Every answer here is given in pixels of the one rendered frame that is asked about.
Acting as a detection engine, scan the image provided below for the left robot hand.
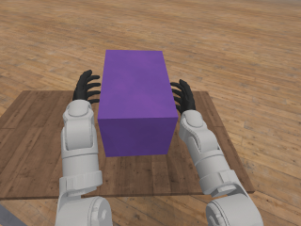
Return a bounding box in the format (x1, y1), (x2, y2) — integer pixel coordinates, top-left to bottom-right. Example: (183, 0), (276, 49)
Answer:
(72, 70), (101, 105)

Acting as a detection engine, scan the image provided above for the right robot forearm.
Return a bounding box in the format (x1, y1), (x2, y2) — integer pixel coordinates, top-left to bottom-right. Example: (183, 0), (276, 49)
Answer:
(179, 109), (264, 226)

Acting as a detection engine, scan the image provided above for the right robot hand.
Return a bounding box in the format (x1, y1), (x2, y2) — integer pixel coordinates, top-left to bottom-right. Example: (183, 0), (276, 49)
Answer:
(170, 79), (196, 114)

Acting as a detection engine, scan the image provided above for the right robot upper arm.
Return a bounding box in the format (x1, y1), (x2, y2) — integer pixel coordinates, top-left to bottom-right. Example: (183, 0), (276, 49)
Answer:
(205, 193), (263, 226)

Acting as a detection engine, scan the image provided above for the carton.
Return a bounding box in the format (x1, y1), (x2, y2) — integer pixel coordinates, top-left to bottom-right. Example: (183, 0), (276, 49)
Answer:
(97, 49), (179, 157)

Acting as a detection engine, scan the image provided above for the table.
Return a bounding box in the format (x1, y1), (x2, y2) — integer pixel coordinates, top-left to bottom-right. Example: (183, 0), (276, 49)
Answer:
(0, 90), (256, 226)

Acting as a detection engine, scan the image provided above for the left robot upper arm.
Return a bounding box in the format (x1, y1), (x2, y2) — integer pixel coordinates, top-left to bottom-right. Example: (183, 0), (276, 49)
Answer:
(55, 196), (113, 226)

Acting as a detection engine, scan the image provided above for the left robot forearm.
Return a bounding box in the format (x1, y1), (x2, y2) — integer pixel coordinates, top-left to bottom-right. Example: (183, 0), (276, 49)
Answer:
(55, 99), (103, 224)

